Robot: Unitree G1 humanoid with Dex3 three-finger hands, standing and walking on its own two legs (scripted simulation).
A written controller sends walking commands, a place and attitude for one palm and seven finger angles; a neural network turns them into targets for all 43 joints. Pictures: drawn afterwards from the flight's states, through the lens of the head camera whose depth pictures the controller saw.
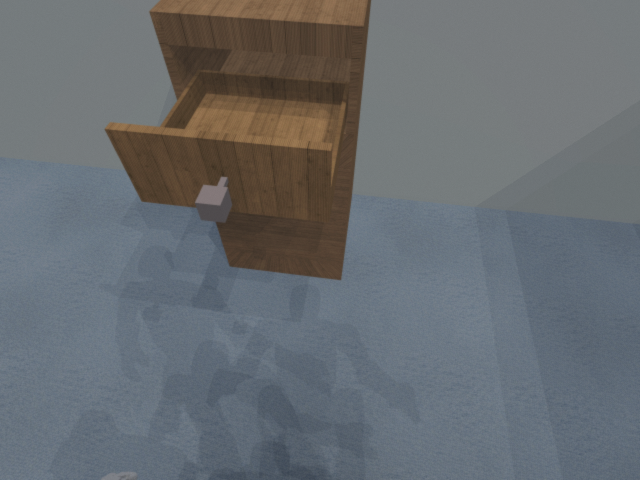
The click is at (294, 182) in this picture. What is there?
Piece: drawer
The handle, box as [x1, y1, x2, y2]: [195, 177, 231, 222]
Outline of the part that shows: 227,177 221,177 216,186 203,185 195,201 201,219 222,222 225,221 231,206 231,201 226,186 228,182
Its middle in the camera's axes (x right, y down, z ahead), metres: -0.18 -0.08 +0.69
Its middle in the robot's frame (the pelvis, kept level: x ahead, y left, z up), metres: +0.56 +0.21 -0.02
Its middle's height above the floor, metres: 0.77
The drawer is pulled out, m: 0.30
